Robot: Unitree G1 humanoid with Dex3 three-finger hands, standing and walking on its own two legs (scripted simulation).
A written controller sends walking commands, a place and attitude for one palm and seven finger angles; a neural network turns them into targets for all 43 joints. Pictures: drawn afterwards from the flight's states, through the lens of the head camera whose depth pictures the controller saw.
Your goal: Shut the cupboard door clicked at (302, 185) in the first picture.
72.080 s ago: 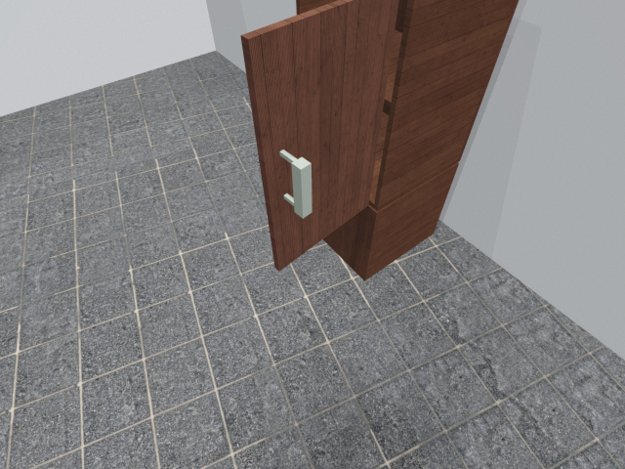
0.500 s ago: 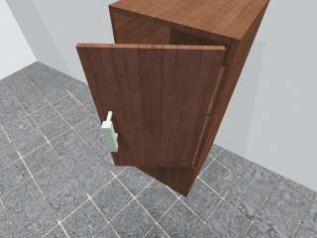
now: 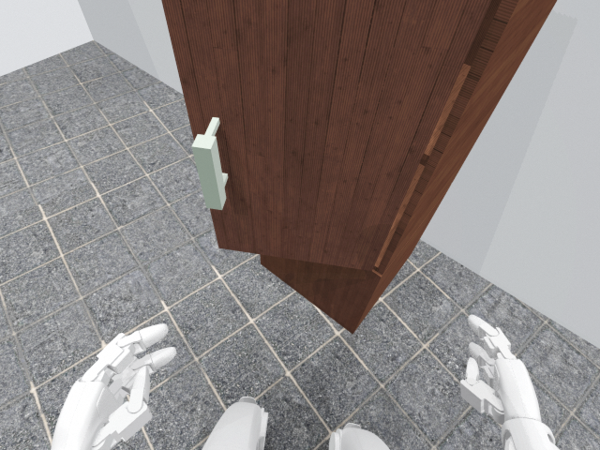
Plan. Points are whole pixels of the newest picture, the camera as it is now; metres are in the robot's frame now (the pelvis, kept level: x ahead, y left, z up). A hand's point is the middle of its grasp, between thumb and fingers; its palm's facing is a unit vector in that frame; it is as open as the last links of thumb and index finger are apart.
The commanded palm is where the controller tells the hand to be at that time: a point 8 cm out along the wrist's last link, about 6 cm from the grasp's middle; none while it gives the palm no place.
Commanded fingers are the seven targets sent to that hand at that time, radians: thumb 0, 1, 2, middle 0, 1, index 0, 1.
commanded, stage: raise the hand and make a fist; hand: left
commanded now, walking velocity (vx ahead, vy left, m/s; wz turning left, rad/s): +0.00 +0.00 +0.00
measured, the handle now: (215, 164) +0.50 +0.19 +0.06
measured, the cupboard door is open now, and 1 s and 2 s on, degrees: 31 31 31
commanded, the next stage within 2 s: bring the fist close to the handle in 1.48 s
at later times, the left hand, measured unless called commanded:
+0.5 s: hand (125, 346) +0.22 +0.23 +0.05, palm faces +0.07 -1.00 -0.05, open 3.8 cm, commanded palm +0.19 +0.26 +0.05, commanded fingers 0.00 0.90 0.90 -1.06 -1.24 -1.06 -1.24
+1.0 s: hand (129, 340) +0.22 +0.23 +0.04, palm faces -0.05 -1.00 -0.01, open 3.1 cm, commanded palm +0.21 +0.29 +0.06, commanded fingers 0.00 0.90 0.90 -1.30 -1.50 -1.30 -1.50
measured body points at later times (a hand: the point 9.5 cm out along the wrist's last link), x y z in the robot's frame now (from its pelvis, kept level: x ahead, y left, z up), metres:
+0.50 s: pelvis +0.00 +0.03 +0.00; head +0.08 +0.03 +0.44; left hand +0.21 +0.28 +0.05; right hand +0.14 -0.22 -0.09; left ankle +0.05 +0.12 -0.64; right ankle +0.01 -0.08 -0.64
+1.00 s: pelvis +0.01 +0.05 +0.00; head +0.07 +0.07 +0.45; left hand +0.22 +0.28 +0.05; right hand +0.21 -0.17 -0.05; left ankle +0.05 +0.12 -0.64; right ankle +0.01 -0.08 -0.64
